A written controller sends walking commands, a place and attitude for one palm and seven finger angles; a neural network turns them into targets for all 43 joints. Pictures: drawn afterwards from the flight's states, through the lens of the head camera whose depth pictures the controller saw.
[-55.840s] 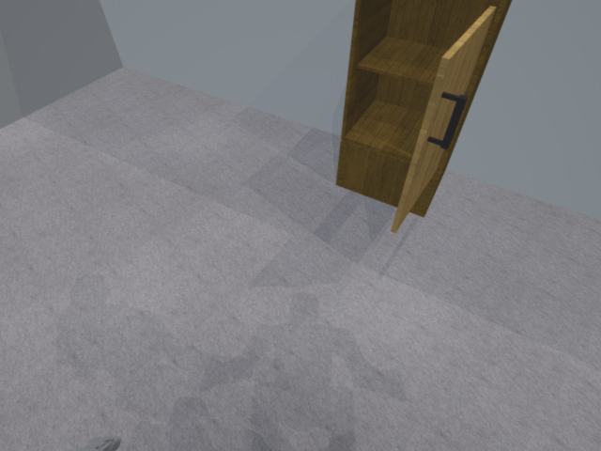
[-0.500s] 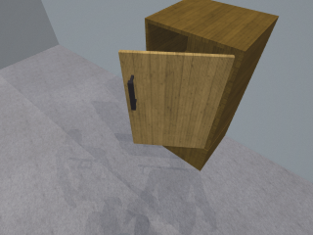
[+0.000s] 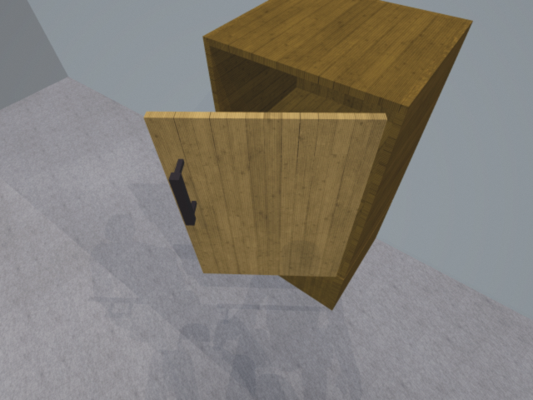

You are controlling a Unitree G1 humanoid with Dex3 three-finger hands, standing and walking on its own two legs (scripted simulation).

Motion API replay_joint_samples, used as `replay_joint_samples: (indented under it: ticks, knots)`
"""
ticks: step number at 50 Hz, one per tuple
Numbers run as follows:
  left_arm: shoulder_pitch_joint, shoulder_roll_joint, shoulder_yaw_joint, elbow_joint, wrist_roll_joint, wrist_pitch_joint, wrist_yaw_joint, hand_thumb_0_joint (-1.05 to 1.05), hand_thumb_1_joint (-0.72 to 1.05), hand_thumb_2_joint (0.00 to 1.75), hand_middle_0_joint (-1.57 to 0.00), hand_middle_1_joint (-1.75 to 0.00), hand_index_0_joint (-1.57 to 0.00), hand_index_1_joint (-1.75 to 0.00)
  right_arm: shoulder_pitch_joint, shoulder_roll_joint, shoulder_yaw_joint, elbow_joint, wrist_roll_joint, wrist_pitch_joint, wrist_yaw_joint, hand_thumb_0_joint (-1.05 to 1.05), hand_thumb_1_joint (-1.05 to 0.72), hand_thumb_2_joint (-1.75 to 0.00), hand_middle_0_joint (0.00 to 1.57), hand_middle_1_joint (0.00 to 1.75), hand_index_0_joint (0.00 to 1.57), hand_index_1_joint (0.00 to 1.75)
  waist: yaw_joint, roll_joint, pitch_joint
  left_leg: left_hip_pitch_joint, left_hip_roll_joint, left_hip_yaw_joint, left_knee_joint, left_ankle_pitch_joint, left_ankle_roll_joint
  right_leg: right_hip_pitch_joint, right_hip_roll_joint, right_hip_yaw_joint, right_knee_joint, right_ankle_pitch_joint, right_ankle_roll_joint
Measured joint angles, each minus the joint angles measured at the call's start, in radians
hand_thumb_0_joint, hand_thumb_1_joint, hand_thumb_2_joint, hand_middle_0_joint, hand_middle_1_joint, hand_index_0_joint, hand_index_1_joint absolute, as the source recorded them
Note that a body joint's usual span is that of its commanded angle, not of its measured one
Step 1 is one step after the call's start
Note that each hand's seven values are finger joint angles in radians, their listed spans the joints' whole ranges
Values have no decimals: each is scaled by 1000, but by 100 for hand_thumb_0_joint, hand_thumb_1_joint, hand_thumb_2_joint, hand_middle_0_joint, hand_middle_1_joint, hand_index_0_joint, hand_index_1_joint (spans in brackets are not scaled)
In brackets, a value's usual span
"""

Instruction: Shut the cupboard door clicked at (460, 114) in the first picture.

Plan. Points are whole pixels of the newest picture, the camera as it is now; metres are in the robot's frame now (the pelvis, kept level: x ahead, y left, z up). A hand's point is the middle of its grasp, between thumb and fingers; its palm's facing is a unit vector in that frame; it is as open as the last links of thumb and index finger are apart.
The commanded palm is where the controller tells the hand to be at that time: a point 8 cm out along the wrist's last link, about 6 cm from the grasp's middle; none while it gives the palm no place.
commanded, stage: come to a stop and stand still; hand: left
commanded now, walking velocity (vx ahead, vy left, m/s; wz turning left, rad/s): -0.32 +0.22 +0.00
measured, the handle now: (185, 193) +0.50 +0.19 -0.03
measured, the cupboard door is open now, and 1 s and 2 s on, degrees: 34 34 34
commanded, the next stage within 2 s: look again from close up in 1.08 s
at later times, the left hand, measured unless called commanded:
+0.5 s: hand out of the picture +0.11 +0.18 -0.16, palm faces +0.06 -0.96 -0.26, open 7.3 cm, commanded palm none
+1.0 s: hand out of the picture +0.06 +0.14 -0.16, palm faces -0.02 -0.97 -0.23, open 7.4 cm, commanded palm none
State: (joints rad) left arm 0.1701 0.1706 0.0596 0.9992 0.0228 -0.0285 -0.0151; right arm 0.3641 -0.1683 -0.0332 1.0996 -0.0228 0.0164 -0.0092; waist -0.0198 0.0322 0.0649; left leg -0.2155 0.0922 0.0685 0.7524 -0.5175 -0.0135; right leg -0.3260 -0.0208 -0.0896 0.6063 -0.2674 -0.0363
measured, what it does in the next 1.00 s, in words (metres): steps on the spot: left foot, then right foot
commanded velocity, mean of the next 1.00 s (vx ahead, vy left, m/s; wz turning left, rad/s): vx -0.09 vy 0.02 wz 0.00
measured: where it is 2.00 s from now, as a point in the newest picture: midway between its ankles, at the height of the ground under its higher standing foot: outside the picture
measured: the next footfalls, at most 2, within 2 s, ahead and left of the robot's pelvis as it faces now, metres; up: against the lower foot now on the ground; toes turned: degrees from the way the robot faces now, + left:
left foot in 0.22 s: +0.11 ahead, +0.07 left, +0.00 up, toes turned +1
right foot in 0.54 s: +0.06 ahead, -0.14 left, +0.00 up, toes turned -2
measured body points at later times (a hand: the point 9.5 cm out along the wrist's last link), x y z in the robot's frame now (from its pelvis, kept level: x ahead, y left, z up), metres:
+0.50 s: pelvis +0.05 -0.02 +0.01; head +0.11 -0.02 +0.46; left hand +0.11 +0.23 -0.14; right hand +0.17 -0.25 -0.14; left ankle +0.08 +0.10 -0.73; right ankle +0.00 -0.14 -0.70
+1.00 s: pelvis +0.04 -0.05 +0.01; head +0.04 -0.06 +0.46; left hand +0.07 +0.19 -0.14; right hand +0.05 -0.28 -0.15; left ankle +0.07 +0.07 -0.73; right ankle +0.01 -0.15 -0.73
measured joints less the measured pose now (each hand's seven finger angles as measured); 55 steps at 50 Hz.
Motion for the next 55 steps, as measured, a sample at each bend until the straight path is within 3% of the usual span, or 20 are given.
replay_joint_samples:
  ticks: [2, 4, 10, 12, 15, 18, 21, 24, 27, 30, 32, 35, 38, 46, 55]
  knots:
    - [7, -16, -7, 8, -1, -5, 14, 1, 91, 90, -20, -30, -20, -30, -32, -9, -4, -1, 3, 5, -5, 1, -91, -90, 20, 30, 20, 30, 2, 5, 6, -79, -23, -18, 146, 2, 5, 38, 9, -7, -43, -4, -5]
    - [16, -24, -8, 18, -2, 0, 31, 0, 92, 90, -20, -30, -20, -30, -63, -12, -3, -15, 8, -1, -12, 1, -91, -90, 20, 30, 20, 30, 4, -1, 5, -128, -40, -16, 159, 31, -2, 74, 13, -8, -102, 15, -3]
    - [28, -13, -16, 42, -5, 28, 47, 0, 94, 90, -21, -30, -20, -30, -157, -5, 5, -66, 15, 4, -15, 0, -91, -90, 20, 30, 19, 30, 22, -22, 11, -119, -71, -8, -120, 207, -18, 122, 24, -2, -129, -8, -3]
    - [32, -12, -15, 41, -9, 40, 50, 0, 93, 90, -21, -30, -20, -30, -180, -6, 4, -80, 11, 7, -14, 0, -91, -90, 20, 30, 19, 30, 29, -23, 15, -91, -70, -7, -186, 312, 6, 122, 29, -3, -85, -44, 4]
    - [26, 1, -13, 26, -10, 65, 58, 1, 92, 90, -21, -30, -20, -30, -212, 2, 6, -102, 6, 10, -17, 0, -91, -90, 20, 30, 20, 30, 44, -54, 24, -78, -86, 5, -187, 252, 45, 90, 11, 10, 5, -97, 21]
    - [7, 10, -10, 6, -16, 84, 58, 1, 92, 90, -20, -30, -20, -30, -245, 0, 9, -130, -2, 10, -26, 0, -91, -90, 20, 30, 20, 30, 48, -53, 41, -75, -86, 4, -214, 265, 52, 16, 29, 65, 218, -261, 34]
    - [-6, 17, -4, -17, -15, 88, 54, 1, 92, 90, -20, -30, -20, -30, -273, -9, 6, -149, -7, 14, -30, 0, -91, -90, 20, 30, 20, 30, 47, -34, 57, -77, -73, -8, -236, 287, 46, -17, 44, 90, 306, -288, 40]
    - [-7, 24, -3, -37, -12, 85, 49, 1, 92, 90, -20, -30, -20, -30, -284, -21, 1, -156, -6, 16, -28, 0, -91, -90, 20, 30, 20, 30, 47, -18, 57, -82, -61, -16, -246, 299, 30, 7, 36, 90, 225, -235, 43]
    - [33, 41, -16, -65, -9, 52, 57, 1, 91, 90, -20, -30, -20, -30, -268, -29, -7, -168, 12, 16, -14, 0, -91, -90, 20, 30, 20, 30, 60, -32, 19, -128, -61, -4, -177, 271, 12, 77, 8, 114, -24, -18, 43]
    - [72, 21, -35, -65, 5, 26, 66, 1, 91, 90, -20, -30, -20, -30, -246, -59, -25, -207, 11, 18, 2, 0, -91, -90, 20, 30, 20, 30, 42, 25, 2, -173, -52, -57, -23, 139, 12, 68, 44, 101, 30, -119, 26]
    - [96, 9, -41, -73, 9, 16, 69, 1, 91, 90, -20, -30, -20, -30, -226, -65, -30, -218, 13, 20, 3, 0, -91, -90, 20, 30, 20, 30, 28, 37, -8, -176, -68, -61, 35, 98, 21, 76, 49, 93, 51, -137, 21]
    - [114, 10, -49, -86, 7, 24, 72, 1, 91, 90, -20, -30, -20, -30, -186, -52, -24, -221, 14, 12, 0, 0, -91, -90, 20, 30, 20, 30, 17, 15, -22, -120, -89, -41, -60, 193, 33, 88, 42, 85, 77, -150, 19]
    - [102, 12, -55, -76, -3, 49, 68, 1, 91, 90, -21, -30, -20, -30, -149, -33, -4, -198, 5, 1, 0, 0, -91, -90, 20, 30, 19, 30, 25, -15, -33, -97, -102, -27, -87, 213, 43, 98, 28, 96, 77, -149, 25]
    - [121, 3, -79, -41, -8, 35, 48, 1, 91, 90, -21, -30, -20, -30, -95, -13, 21, -126, 3, 5, 1, 0, -93, -90, 20, 30, 20, 30, 18, -12, -52, -64, -94, -26, -228, 291, 26, 118, 37, 99, -48, -65, 12]
    - [130, 7, -81, 37, -13, 29, 44, 1, 91, 90, -21, -30, -20, -30, -43, -15, 36, -34, 8, -15, -4, 0, -92, -90, 20, 30, 20, 30, 10, -26, -39, -35, -87, -24, -288, 313, 17, 145, 45, 103, -109, -40, 6]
